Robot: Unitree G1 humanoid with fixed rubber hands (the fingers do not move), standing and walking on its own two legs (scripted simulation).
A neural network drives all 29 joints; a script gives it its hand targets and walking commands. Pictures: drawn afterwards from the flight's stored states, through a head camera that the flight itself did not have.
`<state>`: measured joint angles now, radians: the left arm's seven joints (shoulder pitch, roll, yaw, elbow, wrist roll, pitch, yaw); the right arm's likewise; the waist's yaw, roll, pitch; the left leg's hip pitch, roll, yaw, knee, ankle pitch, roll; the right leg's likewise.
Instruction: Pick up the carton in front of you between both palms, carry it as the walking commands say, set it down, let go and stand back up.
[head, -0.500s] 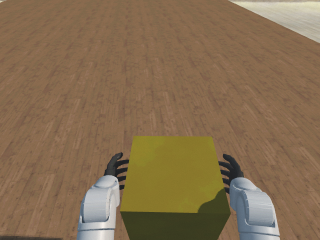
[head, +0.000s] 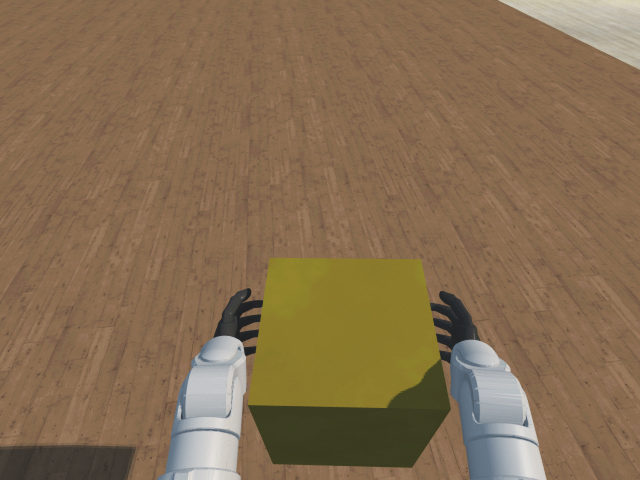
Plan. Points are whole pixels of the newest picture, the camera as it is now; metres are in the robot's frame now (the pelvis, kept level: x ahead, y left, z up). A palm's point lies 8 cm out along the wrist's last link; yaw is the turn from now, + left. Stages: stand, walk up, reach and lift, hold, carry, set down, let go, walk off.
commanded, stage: carry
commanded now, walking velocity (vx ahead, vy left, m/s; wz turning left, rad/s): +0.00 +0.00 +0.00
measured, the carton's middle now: (343, 366) +0.31 +0.00 -0.04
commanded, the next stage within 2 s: hold in 0.12 s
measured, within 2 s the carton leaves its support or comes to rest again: neither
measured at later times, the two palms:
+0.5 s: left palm (243, 357) +0.28 +0.13 +0.04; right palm (489, 384) +0.24 -0.17 +0.04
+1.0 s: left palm (231, 340) +0.30 +0.15 +0.03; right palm (465, 368) +0.26 -0.14 +0.04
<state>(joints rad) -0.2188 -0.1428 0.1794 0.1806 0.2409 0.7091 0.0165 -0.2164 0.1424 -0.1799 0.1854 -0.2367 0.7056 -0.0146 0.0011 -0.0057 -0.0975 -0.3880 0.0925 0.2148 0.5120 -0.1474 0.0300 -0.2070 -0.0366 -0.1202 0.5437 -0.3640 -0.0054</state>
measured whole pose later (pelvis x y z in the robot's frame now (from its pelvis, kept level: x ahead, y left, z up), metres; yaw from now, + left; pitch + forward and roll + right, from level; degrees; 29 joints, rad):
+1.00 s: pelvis -0.02 +0.04 +0.01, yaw -7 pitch -8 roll +0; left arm -0.35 -0.18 0.29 0.33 0.32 0.67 0.01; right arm -0.34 0.17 -0.34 0.40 -0.32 0.60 0.04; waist 0.01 -0.07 0.09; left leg -0.16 -0.01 0.11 0.41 -0.12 0.05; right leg -0.04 -0.03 0.06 0.47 -0.31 -0.01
